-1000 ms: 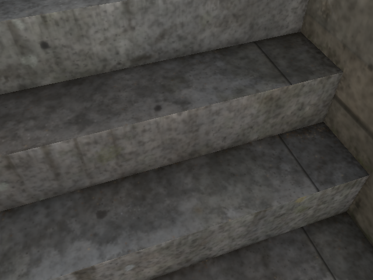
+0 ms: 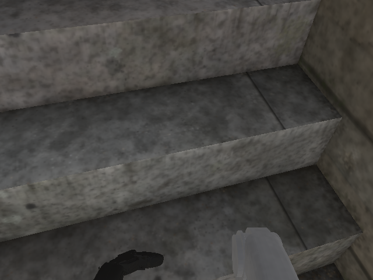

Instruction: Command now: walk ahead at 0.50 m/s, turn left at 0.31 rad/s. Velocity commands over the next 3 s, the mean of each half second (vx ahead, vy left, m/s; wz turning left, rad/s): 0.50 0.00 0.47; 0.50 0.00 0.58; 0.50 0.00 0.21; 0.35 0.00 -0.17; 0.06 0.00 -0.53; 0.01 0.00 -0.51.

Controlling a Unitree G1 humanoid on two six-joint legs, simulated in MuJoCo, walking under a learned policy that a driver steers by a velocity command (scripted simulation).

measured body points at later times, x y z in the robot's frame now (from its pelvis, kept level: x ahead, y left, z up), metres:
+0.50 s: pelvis +0.27 -0.05 +0.20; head +0.26 -0.04 +0.65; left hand +0.15 +0.11 +0.04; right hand +0.53 -0.16 +0.12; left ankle +0.36 +0.10 -0.24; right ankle +0.20 -0.15 -0.54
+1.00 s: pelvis +0.50 -0.01 +0.41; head +0.50 -0.01 +0.86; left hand +0.61 +0.26 +0.34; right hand +0.53 -0.22 +0.26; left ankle +0.38 +0.08 -0.33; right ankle +0.67 -0.07 -0.09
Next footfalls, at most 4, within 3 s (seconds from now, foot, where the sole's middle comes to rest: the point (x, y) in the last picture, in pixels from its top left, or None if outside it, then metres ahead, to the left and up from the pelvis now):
0.10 right None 0.23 -0.14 -0.58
0.56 left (134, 259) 0.42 0.10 -0.37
1.02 right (194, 114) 0.71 -0.06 -0.17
1.64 left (19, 10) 0.84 0.34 0.04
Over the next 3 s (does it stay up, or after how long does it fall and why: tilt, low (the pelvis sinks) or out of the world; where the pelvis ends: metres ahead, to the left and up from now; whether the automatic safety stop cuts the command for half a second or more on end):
stays up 1.04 0.32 1.01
